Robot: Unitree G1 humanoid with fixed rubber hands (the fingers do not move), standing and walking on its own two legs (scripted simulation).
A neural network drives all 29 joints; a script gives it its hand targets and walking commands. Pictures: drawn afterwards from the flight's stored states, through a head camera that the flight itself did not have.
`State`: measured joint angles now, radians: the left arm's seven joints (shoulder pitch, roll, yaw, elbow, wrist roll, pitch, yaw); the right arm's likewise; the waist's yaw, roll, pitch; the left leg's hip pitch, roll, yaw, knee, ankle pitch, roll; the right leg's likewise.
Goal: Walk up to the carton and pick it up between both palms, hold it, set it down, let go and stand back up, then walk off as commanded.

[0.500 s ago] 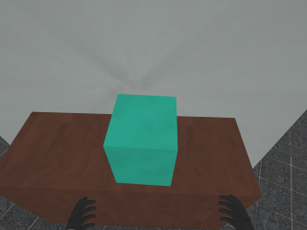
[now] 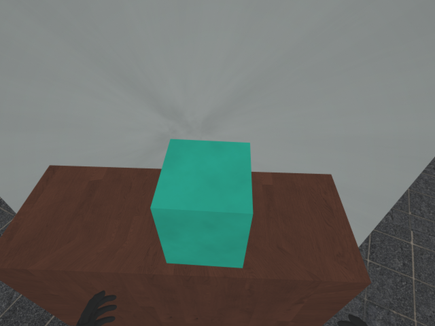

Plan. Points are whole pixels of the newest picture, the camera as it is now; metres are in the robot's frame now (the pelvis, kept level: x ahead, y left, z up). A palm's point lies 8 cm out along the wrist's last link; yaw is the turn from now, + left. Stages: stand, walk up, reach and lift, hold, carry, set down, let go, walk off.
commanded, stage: stand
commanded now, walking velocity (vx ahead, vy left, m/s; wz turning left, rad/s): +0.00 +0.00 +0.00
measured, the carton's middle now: (207, 204) +0.44 +0.01 -0.07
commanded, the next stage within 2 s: none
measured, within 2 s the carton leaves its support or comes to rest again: neither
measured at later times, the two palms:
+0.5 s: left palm out of the picture +0.11 +0.28 -0.10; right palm out of the picture +0.02 -0.27 -0.10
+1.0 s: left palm out of the picture +0.09 +0.29 -0.11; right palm out of the picture +0.02 -0.27 -0.11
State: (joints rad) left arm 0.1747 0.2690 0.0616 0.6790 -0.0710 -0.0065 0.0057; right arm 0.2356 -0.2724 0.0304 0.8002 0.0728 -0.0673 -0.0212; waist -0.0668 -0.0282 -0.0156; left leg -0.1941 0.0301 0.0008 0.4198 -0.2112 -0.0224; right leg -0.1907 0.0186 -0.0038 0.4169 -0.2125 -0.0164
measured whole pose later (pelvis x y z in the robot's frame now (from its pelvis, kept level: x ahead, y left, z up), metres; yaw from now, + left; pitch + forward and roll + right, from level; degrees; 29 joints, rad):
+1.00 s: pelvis -0.02 +0.01 +0.00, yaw +0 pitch -4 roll -1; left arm 0.22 0.33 0.06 0.86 -0.07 -0.01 0.00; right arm 0.29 -0.31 0.03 0.90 0.07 -0.04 -0.01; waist -0.07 -0.03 -0.01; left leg -0.19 0.03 0.00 0.46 -0.21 -0.01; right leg -0.17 0.02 0.00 0.42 -0.19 -0.01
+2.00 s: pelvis -0.02 +0.01 +0.00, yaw +0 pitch -3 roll -1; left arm 0.22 0.33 0.06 0.93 -0.07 -0.02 0.00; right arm 0.23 -0.31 0.03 0.99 0.07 -0.03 0.00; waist -0.07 -0.01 0.03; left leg -0.19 0.03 0.00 0.46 -0.21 -0.01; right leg -0.17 0.02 0.00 0.42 -0.19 0.00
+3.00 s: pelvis -0.07 +0.05 -0.02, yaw +1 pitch -3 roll -3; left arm 0.17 0.37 0.06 0.80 -0.07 0.02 0.01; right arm 0.19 -0.35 0.03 0.90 0.07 0.02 0.00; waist -0.07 -0.02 0.17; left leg -0.19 0.02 0.00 0.63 -0.43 0.03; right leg -0.33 -0.01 0.00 0.56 -0.20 0.01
